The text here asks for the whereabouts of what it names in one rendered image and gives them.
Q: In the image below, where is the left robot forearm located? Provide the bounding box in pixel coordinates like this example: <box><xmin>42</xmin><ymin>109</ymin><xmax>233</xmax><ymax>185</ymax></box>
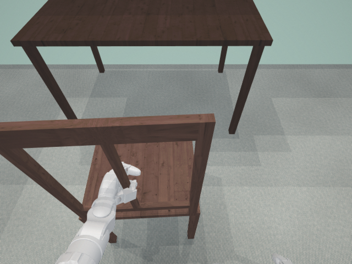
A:
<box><xmin>55</xmin><ymin>196</ymin><xmax>116</xmax><ymax>264</ymax></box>

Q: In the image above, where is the table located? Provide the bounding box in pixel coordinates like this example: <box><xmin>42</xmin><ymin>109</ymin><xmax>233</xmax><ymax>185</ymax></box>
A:
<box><xmin>11</xmin><ymin>0</ymin><xmax>273</xmax><ymax>134</ymax></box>

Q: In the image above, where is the chair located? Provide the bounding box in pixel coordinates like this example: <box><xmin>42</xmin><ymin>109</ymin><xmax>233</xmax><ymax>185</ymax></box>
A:
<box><xmin>0</xmin><ymin>113</ymin><xmax>216</xmax><ymax>243</ymax></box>

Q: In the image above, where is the left robot hand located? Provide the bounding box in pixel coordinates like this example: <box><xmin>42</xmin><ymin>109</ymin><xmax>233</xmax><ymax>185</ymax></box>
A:
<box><xmin>98</xmin><ymin>162</ymin><xmax>141</xmax><ymax>205</ymax></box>

